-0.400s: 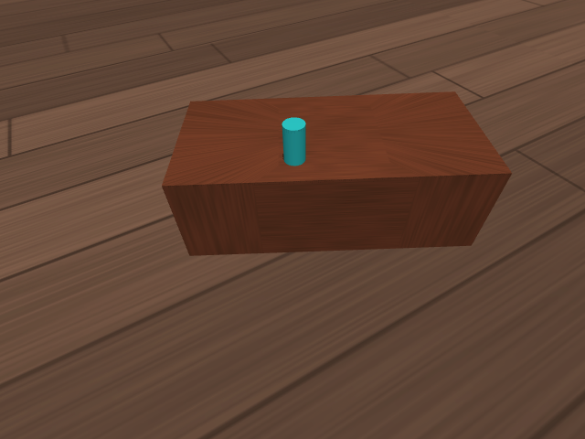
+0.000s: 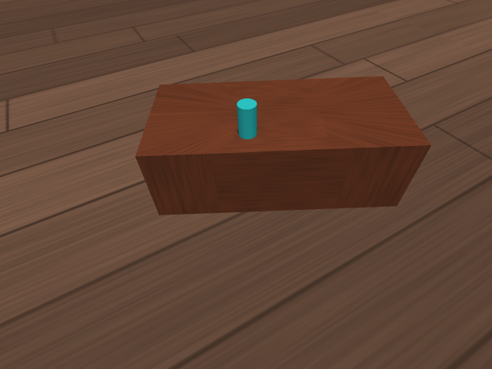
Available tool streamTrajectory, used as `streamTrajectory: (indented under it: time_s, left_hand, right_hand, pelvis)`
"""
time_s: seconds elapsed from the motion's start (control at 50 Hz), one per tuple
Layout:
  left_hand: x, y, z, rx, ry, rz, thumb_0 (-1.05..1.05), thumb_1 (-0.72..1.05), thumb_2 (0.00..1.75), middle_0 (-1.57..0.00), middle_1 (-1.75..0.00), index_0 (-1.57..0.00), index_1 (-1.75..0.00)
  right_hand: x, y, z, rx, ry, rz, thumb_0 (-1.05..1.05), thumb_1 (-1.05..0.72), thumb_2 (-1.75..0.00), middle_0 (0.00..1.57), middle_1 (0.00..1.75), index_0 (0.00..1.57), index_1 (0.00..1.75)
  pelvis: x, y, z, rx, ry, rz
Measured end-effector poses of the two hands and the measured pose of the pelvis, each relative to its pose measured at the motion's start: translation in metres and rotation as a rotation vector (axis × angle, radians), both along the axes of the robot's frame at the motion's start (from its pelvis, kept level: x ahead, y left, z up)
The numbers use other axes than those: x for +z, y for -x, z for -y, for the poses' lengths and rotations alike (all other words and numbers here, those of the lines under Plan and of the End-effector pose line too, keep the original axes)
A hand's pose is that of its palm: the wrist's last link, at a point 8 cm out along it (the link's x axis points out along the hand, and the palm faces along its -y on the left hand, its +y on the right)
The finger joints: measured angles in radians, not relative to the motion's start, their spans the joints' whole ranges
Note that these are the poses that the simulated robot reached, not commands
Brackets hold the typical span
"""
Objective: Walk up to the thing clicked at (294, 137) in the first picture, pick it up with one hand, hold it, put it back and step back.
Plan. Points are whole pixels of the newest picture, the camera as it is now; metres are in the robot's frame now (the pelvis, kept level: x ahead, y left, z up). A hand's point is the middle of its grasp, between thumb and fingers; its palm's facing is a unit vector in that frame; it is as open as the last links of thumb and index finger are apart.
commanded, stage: stand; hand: right
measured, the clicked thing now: (247, 119) +1.13 +0.06 -0.29
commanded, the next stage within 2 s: walk up in 0.72 s
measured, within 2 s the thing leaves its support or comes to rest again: neither
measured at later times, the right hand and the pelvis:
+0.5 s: hand out of the picture +0.07 -0.25 -0.16, palm faces -0.03 +0.94 -0.34, open 7.4 cm; pelvis +0.00 +0.00 +0.00, yaw +0 degrees
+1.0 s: hand out of the picture +0.14 -0.23 -0.15, palm faces -0.11 +0.92 -0.38, open 7.4 cm; pelvis +0.05 +0.06 -0.01, yaw +4 degrees
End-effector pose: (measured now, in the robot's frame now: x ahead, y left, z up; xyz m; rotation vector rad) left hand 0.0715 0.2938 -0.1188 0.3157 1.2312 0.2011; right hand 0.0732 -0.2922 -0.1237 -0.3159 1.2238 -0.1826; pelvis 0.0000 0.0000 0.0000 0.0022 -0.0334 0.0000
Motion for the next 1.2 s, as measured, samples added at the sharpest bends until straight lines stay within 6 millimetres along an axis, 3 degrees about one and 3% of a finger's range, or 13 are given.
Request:
streamTrajectory:
  time_s: [0.76, 0.9, 1.02, 1.12, 1.2]
  left_hand:
    - [0.0, 0.007, -0.009, 0.004, 0.002, 0.01, 0.01, 0.9, 0.9, -0.21, -0.3, -0.2, -0.3]
    - [0.008, 0.027, -0.05, 0.074, -0.05, 0.051, 0.01, 0.9, 0.9, -0.21, -0.3, -0.21, -0.3]
    - [0.002, 0.035, -0.109, 0.113, -0.086, -0.017, 0.01, 0.9, 0.9, -0.21, -0.3, -0.21, -0.3]
    - [-0.026, 0.001, -0.16, 0.099, -0.096, -0.045, 0.01, 0.9, 0.9, -0.21, -0.3, -0.21, -0.3]
    - [-0.022, -0.049, -0.169, 0.062, -0.066, 0.004, 0.01, 0.9, 0.9, -0.2, -0.3, -0.2, -0.3]
  right_hand:
    - [0.001, 0.007, -0.002, -0.002, -0.007, -0.004, 0.0, -0.91, -0.9, 0.2, 0.3, 0.2, 0.3]
    - [0.004, -0.019, 0.002, 0.054, 0.024, -0.014, 0.0, -0.91, -0.9, 0.2, 0.3, 0.2, 0.3]
    - [0.013, -0.07, -0.026, 0.101, 0.054, 0.024, 0.0, -0.91, -0.9, 0.2, 0.3, 0.2, 0.3]
    - [0.008, -0.105, -0.063, 0.089, 0.091, 0.1, 0.0, -0.91, -0.9, 0.2, 0.3, 0.2, 0.3]
    - [0.01, -0.106, -0.092, 0.052, 0.061, 0.082, 0.0, -0.91, -0.9, 0.2, 0.3, 0.2, 0.3]
  pelvis:
    - [-0.001, 0.0, -0.005, 0.008, 0.004, 0.004]
    - [-0.007, -0.021, -0.026, 0.046, 0.028, 0.009]
    - [-0.016, -0.052, -0.064, 0.077, 0.043, 0.028]
    - [-0.038, -0.082, -0.104, 0.077, 0.004, 0.047]
    - [-0.029, -0.103, -0.121, 0.084, 0.012, 0.05]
